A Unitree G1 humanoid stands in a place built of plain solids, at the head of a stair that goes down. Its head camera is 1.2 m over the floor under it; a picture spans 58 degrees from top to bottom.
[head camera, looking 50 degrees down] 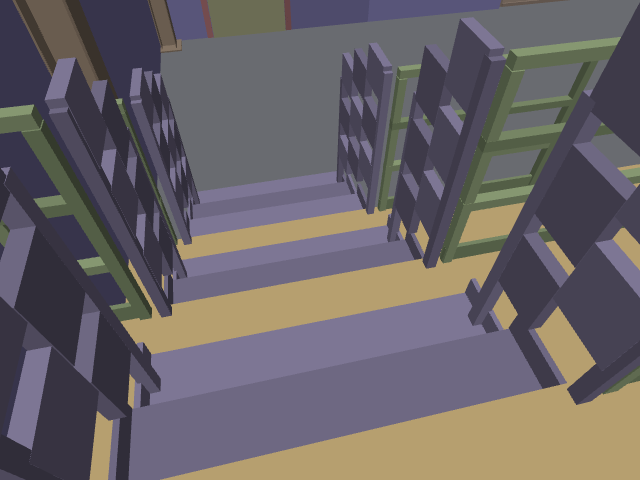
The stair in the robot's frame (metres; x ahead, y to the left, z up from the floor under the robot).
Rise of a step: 0.17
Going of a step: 0.27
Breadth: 1.32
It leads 13 degrees to the left of straight ahead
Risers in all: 3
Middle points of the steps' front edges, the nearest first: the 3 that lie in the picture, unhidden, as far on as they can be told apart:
0.35 -0.10 0.00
0.60 -0.04 -0.17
0.86 0.02 -0.33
